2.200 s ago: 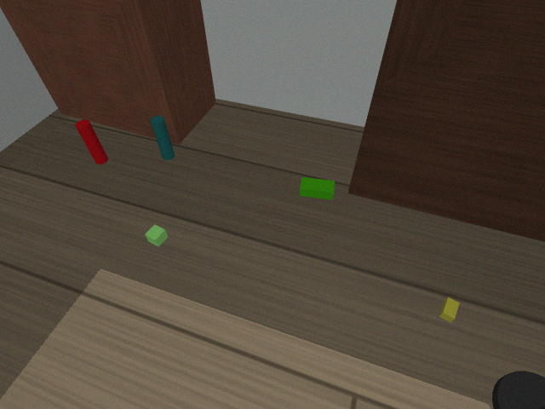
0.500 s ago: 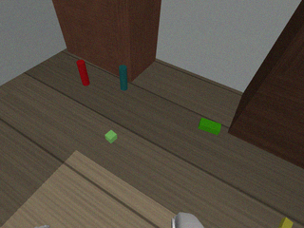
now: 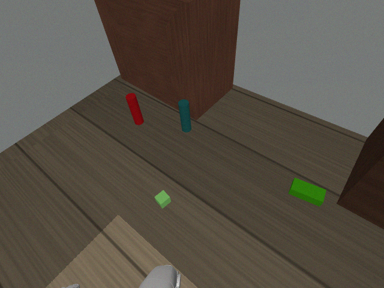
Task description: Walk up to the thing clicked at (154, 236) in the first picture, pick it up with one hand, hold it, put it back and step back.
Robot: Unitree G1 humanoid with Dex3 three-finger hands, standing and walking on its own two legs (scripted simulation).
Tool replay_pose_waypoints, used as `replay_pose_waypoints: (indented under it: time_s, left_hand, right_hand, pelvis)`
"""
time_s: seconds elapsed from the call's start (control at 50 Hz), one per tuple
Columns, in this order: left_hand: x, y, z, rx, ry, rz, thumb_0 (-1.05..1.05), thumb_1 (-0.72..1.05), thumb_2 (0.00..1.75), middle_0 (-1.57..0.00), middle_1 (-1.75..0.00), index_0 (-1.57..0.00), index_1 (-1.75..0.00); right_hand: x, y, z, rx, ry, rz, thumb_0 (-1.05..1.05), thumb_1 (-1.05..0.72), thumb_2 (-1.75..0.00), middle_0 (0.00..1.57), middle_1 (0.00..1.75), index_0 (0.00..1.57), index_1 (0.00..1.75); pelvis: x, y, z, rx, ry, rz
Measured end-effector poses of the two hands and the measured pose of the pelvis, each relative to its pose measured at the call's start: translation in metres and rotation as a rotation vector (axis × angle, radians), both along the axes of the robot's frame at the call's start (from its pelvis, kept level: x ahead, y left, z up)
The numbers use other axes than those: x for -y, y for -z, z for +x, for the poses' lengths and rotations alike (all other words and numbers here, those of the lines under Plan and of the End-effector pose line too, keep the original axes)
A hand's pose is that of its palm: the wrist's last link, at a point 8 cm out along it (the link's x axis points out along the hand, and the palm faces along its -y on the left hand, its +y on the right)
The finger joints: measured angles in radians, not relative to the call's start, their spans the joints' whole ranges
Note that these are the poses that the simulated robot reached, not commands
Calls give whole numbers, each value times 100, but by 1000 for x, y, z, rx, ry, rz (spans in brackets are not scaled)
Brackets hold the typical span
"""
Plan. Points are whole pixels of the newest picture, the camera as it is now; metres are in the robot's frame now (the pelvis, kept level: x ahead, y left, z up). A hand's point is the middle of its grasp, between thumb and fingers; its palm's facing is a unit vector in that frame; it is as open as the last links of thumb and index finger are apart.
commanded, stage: walk up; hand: left
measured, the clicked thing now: (162, 199) +0.64 +0.26 -0.75
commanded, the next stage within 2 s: none
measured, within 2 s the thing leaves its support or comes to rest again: neither
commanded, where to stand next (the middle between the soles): +0.27 +0.01 m, yaw +1 degrees
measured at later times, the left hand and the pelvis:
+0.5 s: hand (96, 261) +0.19 +0.28 -0.16, palm faces +0.03 -0.95 -0.32, open 7.4 cm; pelvis +0.16 +0.01 -0.01, yaw +2 degrees
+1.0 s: hand (105, 243) +0.23 +0.26 -0.15, palm faces +0.03 -0.90 -0.43, open 7.4 cm; pelvis +0.14 -0.01 -0.02, yaw +2 degrees
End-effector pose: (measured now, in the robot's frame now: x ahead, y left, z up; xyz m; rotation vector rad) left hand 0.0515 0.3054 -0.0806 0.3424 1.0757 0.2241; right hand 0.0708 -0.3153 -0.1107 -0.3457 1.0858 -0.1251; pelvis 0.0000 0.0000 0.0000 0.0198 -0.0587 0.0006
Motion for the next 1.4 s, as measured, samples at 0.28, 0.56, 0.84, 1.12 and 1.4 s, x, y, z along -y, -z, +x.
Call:
replay_pose_waypoints:
  time_s: [0.28,0.56,0.84,1.12,1.4]
  left_hand:
    - [-25,49,30,-163,-94,-51,1,90,90,-21,-30,-21,-30]
    - [-14,41,147,-81,-43,-47,0,90,90,-20,-30,-20,-29]
    - [20,21,167,-73,2,81,0,90,90,-21,-30,-21,-30]
    - [-4,39,161,-50,-40,-5,0,90,90,-21,-30,-21,-30]
    - [7,44,137,-159,-90,-53,1,90,90,-21,-30,-21,-30]
  right_hand:
    - [-23,-12,143,14,-91,-82,1,-91,-90,20,30,20,30]
    - [-25,-25,195,76,-42,-74,1,-90,-89,21,31,20,30]
    - [9,41,188,-53,36,36,1,-91,-90,20,30,20,30]
    - [4,17,112,-172,81,-52,1,-91,-90,20,30,20,30]
    - [-8,10,163,-116,23,-32,1,-90,-90,20,30,20,30]
  pelvis:
    - [-14,19,107,-14,-49,-22]
    - [-7,6,164,14,-29,-12]
    - [25,22,157,-4,-17,7]
    - [6,16,145,-4,-34,-3]
    - [4,6,157,-15,-43,-14]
